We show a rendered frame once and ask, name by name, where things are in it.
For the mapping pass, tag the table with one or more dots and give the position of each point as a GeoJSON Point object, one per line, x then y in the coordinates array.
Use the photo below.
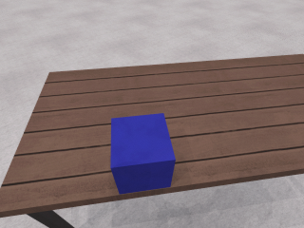
{"type": "Point", "coordinates": [229, 121]}

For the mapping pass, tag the carton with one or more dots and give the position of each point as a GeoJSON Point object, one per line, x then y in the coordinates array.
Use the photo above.
{"type": "Point", "coordinates": [141, 153]}

